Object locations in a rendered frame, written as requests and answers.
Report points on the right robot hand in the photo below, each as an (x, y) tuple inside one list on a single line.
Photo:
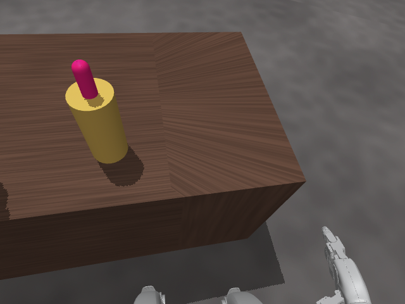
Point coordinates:
[(349, 284)]

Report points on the bottle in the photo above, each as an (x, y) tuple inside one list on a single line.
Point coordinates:
[(93, 104)]

